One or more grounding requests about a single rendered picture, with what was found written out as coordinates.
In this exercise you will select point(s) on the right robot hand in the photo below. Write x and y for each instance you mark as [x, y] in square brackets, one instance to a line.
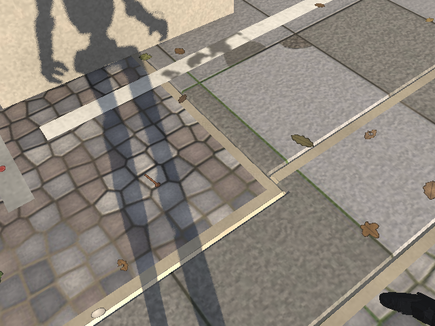
[418, 305]

